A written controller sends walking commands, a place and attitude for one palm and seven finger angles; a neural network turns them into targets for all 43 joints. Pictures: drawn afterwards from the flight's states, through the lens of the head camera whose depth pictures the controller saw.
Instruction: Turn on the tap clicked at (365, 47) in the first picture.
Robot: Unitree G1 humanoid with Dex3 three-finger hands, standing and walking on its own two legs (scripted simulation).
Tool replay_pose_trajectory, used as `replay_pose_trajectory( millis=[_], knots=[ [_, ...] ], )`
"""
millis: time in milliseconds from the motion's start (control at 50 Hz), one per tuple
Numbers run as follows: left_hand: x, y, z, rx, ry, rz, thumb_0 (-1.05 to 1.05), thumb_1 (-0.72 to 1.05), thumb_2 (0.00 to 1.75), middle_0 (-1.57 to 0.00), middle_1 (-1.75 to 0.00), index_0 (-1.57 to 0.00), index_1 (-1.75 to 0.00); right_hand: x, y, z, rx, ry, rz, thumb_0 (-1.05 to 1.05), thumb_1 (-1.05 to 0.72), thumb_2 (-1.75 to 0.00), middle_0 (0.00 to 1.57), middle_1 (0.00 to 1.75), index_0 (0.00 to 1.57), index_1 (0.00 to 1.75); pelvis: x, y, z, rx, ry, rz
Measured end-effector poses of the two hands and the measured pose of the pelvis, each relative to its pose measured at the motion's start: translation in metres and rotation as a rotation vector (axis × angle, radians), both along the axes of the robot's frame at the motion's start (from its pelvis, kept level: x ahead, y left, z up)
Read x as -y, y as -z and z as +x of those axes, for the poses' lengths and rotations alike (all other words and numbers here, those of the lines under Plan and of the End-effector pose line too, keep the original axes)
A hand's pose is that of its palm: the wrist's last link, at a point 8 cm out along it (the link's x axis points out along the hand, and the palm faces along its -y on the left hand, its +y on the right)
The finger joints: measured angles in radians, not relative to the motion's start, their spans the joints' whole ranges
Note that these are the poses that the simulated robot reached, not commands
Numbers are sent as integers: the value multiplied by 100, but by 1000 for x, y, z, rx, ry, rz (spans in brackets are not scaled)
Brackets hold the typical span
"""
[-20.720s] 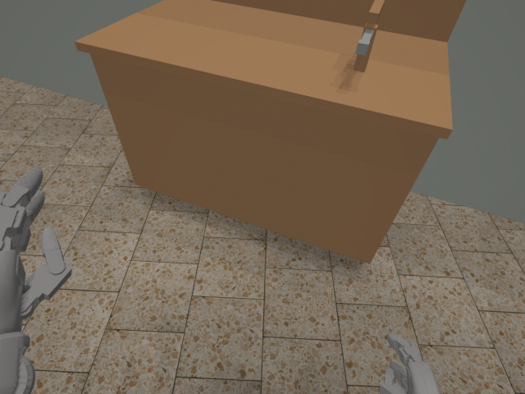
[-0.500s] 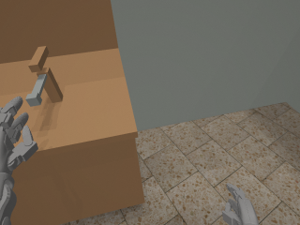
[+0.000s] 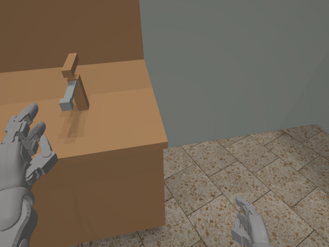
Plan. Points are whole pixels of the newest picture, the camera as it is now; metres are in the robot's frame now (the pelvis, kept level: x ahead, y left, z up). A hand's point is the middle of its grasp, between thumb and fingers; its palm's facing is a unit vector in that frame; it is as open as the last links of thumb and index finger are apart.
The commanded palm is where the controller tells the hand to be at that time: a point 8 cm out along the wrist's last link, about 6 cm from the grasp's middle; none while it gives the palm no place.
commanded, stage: turn the palm inward beside the body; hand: left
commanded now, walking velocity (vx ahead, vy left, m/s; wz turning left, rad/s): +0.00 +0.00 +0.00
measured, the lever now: (66, 104) +0.41 +0.35 +0.15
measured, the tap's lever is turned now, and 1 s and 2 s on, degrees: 0 0 0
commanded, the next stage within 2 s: reach beside the lever's end, fingers flat in 0.98 s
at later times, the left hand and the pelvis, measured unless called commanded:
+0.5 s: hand (44, 167) +0.17 +0.24 +0.20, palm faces +0.52 -0.85 -0.09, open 7.5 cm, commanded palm +0.11 +0.27 +0.21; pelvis -0.02 +0.00 +0.00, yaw +1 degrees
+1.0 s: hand (71, 148) +0.22 +0.22 +0.20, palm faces +0.49 -0.87 -0.09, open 7.5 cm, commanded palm +0.16 +0.25 +0.21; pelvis +0.03 -0.02 +0.00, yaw +1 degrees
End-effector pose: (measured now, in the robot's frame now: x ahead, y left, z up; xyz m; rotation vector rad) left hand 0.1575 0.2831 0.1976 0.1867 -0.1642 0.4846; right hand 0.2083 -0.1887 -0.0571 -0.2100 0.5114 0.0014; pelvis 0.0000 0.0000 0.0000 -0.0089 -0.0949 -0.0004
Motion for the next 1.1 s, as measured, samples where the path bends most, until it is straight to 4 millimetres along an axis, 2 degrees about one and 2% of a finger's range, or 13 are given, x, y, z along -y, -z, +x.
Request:
replay_pose_trajectory(
  millis=[200,300,400,540,700,820,960,1100],
  knots=[
    [3,-2,-26,-19,-37,-34,2,89,90,-20,-30,-20,-30,-4,-2,-19,7,-14,-5,1,-90,-89,20,30,21,30,0,-1,-23,48,-6,-6],
    [7,-8,-34,-6,-29,-38,2,89,90,-20,-30,-20,-30,-2,-2,-19,10,-16,-9,1,-90,-89,20,30,21,30,0,-2,-25,56,-9,-8],
    [5,-6,-35,-32,-39,-66,2,89,90,-20,-30,-20,-30,-1,-4,-13,13,-17,-10,1,-90,-89,20,30,21,30,2,-2,-22,60,-13,-10],
    [6,-2,-27,-55,-57,-97,2,89,90,-20,-30,-20,-30,-3,-8,6,29,-38,-9,1,-90,-89,20,30,21,30,4,-3,-13,51,-19,-9],
    [13,-6,-6,-62,-33,-93,2,89,90,-20,-30,-20,-30,-6,-12,30,40,-59,6,1,-90,-89,20,30,21,30,7,-5,7,25,-18,-1],
    [17,-5,8,-87,-30,-100,2,89,90,-20,-30,-20,-30,0,-10,42,35,-57,19,1,-90,-89,20,30,21,30,11,-5,20,8,-16,6],
    [27,-6,16,-70,-30,-97,2,89,90,-20,-30,-20,-30,15,-8,46,28,-39,18,1,-90,-89,20,30,21,30,18,-4,28,0,-12,11],
    [38,-8,14,-61,-22,-88,2,89,90,-20,-30,-20,-30,33,-6,39,27,-9,17,1,-91,-89,20,30,21,30,27,-3,26,7,-10,13]
  ],
)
